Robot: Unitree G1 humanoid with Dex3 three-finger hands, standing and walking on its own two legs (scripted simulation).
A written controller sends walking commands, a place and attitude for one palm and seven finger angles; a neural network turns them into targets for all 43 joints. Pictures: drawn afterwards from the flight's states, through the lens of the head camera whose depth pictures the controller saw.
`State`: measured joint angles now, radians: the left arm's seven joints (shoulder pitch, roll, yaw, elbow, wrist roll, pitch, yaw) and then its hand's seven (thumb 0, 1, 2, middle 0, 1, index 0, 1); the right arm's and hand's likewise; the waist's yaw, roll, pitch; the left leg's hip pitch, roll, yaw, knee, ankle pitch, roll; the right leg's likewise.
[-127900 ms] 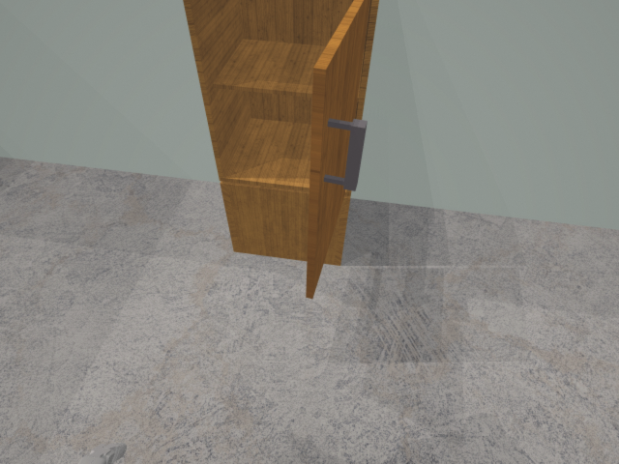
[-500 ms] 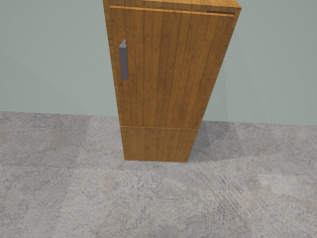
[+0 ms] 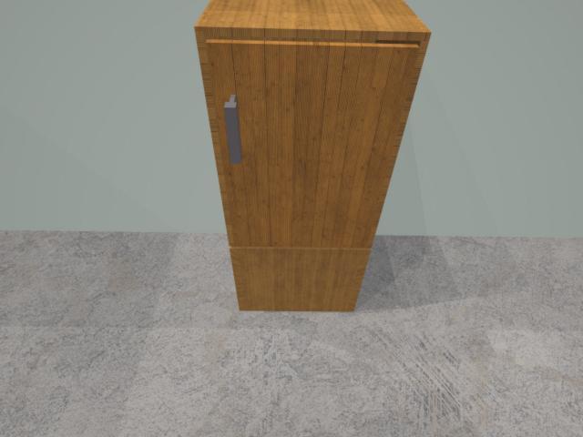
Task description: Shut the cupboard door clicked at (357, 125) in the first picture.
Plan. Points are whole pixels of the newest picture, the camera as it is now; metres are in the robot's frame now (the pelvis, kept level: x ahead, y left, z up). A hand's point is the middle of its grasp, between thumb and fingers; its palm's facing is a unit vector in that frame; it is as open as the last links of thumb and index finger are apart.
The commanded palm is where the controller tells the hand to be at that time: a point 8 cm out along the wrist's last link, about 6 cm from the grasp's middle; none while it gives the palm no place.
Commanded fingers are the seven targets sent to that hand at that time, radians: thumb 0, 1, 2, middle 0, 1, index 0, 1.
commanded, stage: let the arm hang, fingers relaxed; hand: left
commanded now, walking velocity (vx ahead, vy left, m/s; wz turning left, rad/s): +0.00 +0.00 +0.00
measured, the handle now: (234, 129) +0.70 +0.16 +0.07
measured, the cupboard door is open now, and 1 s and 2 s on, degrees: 0 0 0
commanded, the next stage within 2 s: look to check the result in 0.28 s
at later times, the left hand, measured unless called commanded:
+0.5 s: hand out of the picture -0.01 +0.15 -0.17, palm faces +0.04 -0.98 -0.19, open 7.4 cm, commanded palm none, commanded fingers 0.00 0.90 0.90 -0.20 -0.30 -0.20 -0.30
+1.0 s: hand out of the picture +0.05 +0.14 -0.17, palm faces +0.03 -0.98 -0.18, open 7.4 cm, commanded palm none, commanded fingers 0.00 0.90 0.90 -0.20 -0.30 -0.20 -0.30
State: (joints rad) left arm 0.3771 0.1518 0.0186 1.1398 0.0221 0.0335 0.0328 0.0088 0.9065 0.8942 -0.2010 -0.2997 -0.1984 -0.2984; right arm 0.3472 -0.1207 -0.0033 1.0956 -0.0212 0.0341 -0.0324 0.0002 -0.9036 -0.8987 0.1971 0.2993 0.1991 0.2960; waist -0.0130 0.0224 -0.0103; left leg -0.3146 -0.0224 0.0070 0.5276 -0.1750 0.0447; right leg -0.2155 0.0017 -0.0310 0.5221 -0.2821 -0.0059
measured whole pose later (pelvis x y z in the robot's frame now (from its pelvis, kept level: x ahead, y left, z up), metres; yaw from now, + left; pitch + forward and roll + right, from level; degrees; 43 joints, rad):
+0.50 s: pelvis +0.02 -0.02 +0.01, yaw +0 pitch -1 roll +0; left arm 0.34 0.14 0.01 1.14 0.02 0.00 0.03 0.01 0.91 0.89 -0.20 -0.30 -0.20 -0.30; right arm 0.29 -0.16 -0.01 1.10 -0.01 0.01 -0.04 0.00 -0.90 -0.90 0.20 0.30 0.20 0.30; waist -0.01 0.01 0.02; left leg -0.25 -0.02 0.00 0.43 -0.16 0.02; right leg -0.16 0.02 -0.02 0.44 -0.26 -0.02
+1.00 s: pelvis +0.05 -0.03 +0.01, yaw +0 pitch -2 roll +0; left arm 0.28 0.13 0.00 1.13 0.01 -0.01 0.04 0.01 0.90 0.89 -0.20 -0.30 -0.20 -0.30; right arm 0.26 -0.15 0.01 1.13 -0.01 0.00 -0.04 0.00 -0.91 -0.90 0.20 0.30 0.20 0.30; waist -0.01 0.00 0.03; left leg -0.19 -0.02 0.00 0.40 -0.19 0.01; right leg -0.09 0.02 -0.02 0.39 -0.27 -0.03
